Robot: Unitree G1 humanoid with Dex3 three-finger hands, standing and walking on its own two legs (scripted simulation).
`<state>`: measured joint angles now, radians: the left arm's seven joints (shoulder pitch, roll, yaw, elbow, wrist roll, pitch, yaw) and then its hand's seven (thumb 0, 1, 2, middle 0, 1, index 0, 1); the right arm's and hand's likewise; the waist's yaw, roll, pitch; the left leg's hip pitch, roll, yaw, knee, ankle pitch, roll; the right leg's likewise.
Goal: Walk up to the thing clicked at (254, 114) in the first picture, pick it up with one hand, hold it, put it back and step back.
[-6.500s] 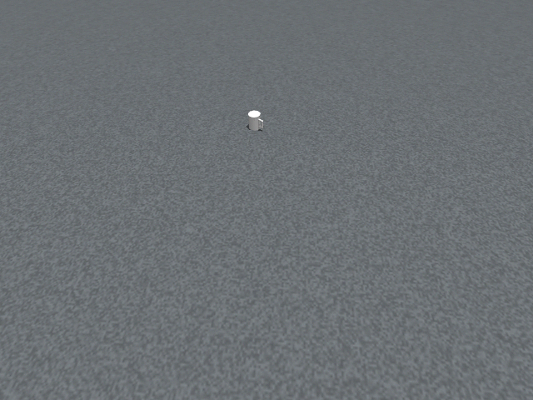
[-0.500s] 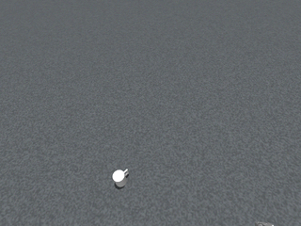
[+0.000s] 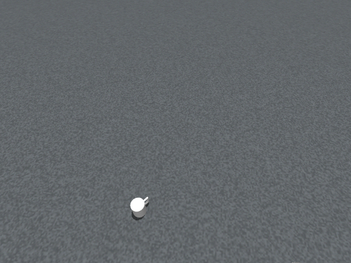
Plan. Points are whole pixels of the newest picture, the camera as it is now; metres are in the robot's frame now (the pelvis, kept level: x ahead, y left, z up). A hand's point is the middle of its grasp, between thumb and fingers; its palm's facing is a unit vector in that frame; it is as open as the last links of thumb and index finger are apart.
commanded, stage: walk up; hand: left
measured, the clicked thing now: (141, 205) +0.52 +0.20 -0.73
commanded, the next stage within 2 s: stand in 0.50 s
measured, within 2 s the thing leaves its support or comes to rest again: neither
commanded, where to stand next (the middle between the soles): +0.07 +0.00 m, yaw -2 degrees
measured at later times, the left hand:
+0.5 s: hand out of the picture +0.08 +0.25 -0.15, palm faces +0.03 -0.94 -0.35, open 7.4 cm
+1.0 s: hand out of the picture +0.09 +0.24 -0.15, palm faces +0.00 -0.94 -0.34, open 7.4 cm
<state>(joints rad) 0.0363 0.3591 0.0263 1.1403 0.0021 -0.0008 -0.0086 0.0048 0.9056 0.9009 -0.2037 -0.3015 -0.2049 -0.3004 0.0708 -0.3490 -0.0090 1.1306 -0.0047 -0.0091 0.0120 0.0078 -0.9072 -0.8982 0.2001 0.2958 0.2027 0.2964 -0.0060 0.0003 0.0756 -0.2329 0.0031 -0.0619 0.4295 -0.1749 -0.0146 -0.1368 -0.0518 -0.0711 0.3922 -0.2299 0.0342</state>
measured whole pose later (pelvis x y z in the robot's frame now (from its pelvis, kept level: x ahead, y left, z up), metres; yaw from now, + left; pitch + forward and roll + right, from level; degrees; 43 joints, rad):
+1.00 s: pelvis +0.01 -0.01 +0.00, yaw +0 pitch -2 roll +0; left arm 0.09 0.34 0.02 1.15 0.01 0.00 -0.01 0.00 0.91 0.90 -0.20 -0.30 -0.21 -0.30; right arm 0.08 -0.35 0.01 1.14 -0.01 -0.01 0.00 0.01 -0.91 -0.90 0.20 0.30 0.20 0.30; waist 0.00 0.01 0.04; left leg -0.16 0.01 -0.07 0.35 -0.15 -0.03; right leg -0.08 -0.04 -0.08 0.34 -0.23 0.02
